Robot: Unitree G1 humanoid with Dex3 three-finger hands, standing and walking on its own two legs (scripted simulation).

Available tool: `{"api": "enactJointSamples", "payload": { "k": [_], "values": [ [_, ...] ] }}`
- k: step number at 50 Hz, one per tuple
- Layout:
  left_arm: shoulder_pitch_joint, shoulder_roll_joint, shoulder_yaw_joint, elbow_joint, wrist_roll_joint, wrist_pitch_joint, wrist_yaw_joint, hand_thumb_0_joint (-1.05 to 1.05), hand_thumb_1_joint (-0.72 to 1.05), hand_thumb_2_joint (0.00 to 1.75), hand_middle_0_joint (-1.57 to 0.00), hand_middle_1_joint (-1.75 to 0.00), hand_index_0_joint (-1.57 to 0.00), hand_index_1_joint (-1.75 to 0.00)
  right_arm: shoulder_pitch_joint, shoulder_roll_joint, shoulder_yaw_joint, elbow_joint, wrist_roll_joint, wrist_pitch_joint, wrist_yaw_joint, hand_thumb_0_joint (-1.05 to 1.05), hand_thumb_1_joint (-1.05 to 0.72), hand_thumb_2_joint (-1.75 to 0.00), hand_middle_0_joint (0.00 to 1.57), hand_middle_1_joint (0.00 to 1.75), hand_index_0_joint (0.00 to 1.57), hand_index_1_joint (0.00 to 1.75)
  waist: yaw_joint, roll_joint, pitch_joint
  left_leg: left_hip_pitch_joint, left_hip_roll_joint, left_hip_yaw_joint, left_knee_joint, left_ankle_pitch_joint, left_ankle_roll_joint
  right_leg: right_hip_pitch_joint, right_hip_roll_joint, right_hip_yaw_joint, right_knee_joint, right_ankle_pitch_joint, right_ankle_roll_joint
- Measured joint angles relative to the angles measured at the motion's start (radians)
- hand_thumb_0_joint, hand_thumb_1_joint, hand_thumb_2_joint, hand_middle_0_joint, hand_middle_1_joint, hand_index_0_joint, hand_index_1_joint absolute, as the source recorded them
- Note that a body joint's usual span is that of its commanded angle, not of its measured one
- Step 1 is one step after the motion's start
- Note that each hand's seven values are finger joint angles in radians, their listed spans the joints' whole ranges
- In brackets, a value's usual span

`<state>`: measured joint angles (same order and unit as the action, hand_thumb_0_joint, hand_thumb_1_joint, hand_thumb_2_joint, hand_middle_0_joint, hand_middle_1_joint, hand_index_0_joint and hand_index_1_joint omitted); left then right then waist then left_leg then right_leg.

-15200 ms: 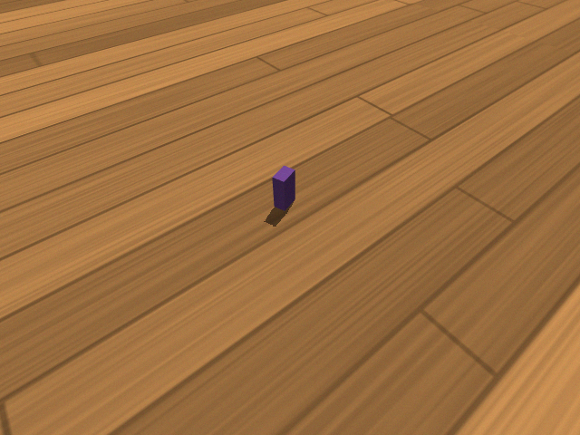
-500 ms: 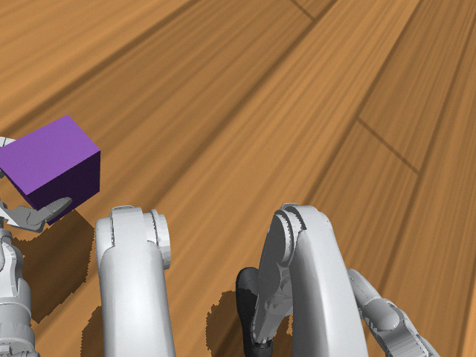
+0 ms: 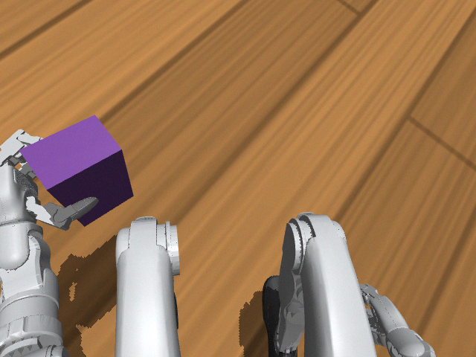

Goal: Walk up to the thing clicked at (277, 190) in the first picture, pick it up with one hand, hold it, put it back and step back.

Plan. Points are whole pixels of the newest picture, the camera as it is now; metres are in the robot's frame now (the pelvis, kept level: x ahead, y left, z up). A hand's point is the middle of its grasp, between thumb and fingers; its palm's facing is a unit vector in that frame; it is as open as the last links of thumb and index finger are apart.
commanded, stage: settle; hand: left
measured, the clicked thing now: (89, 178) +0.39 +0.26 -0.06
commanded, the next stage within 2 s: lift in 0.78 s
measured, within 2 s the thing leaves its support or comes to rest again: neither
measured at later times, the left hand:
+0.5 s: hand (49, 163) +0.38 +0.29 +0.00, palm faces +0.30 -0.95 -0.05, open 10.4 cm
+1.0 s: hand (45, 155) +0.39 +0.28 +0.02, palm faces +0.30 -0.95 -0.05, open 10.4 cm
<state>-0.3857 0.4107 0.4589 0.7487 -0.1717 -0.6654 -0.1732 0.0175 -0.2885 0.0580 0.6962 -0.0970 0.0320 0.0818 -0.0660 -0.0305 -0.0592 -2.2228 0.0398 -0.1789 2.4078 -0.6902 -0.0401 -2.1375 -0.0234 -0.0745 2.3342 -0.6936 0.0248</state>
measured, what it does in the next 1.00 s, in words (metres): stands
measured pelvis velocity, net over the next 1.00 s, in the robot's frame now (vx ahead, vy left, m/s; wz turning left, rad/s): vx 0.00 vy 0.00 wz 0.04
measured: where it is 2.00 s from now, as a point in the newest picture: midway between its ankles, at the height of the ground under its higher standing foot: (223, 345)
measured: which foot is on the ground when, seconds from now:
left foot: down 0.00-1.00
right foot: down 0.00-1.00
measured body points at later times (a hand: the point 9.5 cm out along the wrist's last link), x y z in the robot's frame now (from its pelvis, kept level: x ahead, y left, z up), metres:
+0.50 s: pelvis +0.00 +0.00 +0.03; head +0.20 +0.05 +0.43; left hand +0.36 +0.34 +0.00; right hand +0.18 -0.26 -0.09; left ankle +0.08 +0.14 -0.30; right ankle +0.10 -0.13 -0.30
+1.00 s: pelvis +0.00 +0.00 +0.05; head +0.19 +0.05 +0.45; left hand +0.37 +0.33 +0.02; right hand +0.16 -0.26 -0.08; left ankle +0.08 +0.14 -0.30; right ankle +0.10 -0.13 -0.30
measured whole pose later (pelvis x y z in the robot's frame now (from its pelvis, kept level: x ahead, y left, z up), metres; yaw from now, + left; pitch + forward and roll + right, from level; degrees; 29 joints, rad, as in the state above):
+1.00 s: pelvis +0.00 +0.00 +0.05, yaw +2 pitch +31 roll -5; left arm -0.46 0.36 0.49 0.80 -0.15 -0.61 -0.20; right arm 0.07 -0.27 0.01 0.71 -0.08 -0.01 0.04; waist -0.07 -0.01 -0.12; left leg -2.11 0.05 -0.12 2.24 -0.68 -0.04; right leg -2.05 -0.03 -0.04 2.20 -0.69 0.02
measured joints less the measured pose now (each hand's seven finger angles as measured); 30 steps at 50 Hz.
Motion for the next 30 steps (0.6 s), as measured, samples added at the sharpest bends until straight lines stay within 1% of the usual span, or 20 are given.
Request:
{"api": "enactJointSamples", "payload": {
  "k": [4,13,23,30],
  "values": [
    [-0.01,-0.016,0.013,0.003,-0.006,0.014,-0.013,0.02,-0.61,1.05,-0.83,-1.21,-0.81,-1.23,0.008,-0.002,-0.014,0.003,0.009,-0.004,-0.008,0.0,-0.9,-0.9,0.21,0.3,0.21,0.3,0.002,0.005,-0.013,0.01,0.003,0.009,-0.018,-0.002,-0.003,0.001,-0.001,0.005,-0.01,-0.003,-0.005],
    [-0.023,-0.037,0.024,-0.002,0.0,0.037,-0.032,0.02,-0.61,1.05,-0.83,-1.21,-0.81,-1.23,0.014,0.001,-0.036,0.007,0.018,-0.021,-0.024,0.0,-0.91,-0.9,0.21,0.3,0.2,0.3,0.007,0.007,-0.033,0.037,0.007,0.027,-0.063,-0.002,-0.006,0.017,-0.003,0.016,-0.041,-0.005,-0.012],
    [-0.046,-0.041,0.028,0.013,0.006,0.054,-0.04,0.02,-0.61,1.05,-0.83,-1.21,-0.81,-1.23,0.021,0.01,-0.047,0.012,0.018,-0.037,-0.033,0.0,-0.91,-0.9,0.21,0.3,0.2,0.3,0.01,0.006,-0.048,0.068,0.009,0.041,-0.102,-0.003,-0.004,0.042,-0.005,0.024,-0.073,-0.009,-0.012],
    [-0.055,-0.042,0.029,0.02,0.018,0.06,-0.036,0.02,-0.61,1.05,-0.83,-1.21,-0.81,-1.23,0.03,0.016,-0.049,0.009,0.019,-0.04,-0.035,0.0,-0.91,-0.9,0.21,0.3,0.2,0.3,0.008,0.009,-0.057,0.083,0.01,0.048,-0.123,0.0,0.001,0.059,-0.006,0.027,-0.095,-0.006,-0.01]
  ]
}}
